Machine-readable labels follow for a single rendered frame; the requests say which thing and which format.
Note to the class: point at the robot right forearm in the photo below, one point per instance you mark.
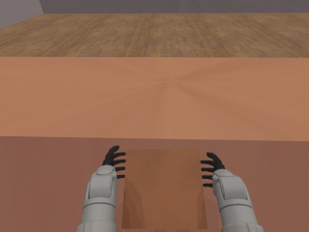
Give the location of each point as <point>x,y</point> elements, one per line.
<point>234,203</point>

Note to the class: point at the robot right hand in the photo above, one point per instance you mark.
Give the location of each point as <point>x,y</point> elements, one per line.
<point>216,163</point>

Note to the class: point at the carton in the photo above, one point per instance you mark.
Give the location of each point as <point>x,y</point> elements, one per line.
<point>164,189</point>

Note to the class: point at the robot left hand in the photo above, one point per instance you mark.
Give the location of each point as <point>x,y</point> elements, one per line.
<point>109,159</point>

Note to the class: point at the robot left forearm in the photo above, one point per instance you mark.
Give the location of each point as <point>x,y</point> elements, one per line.
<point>100,201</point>

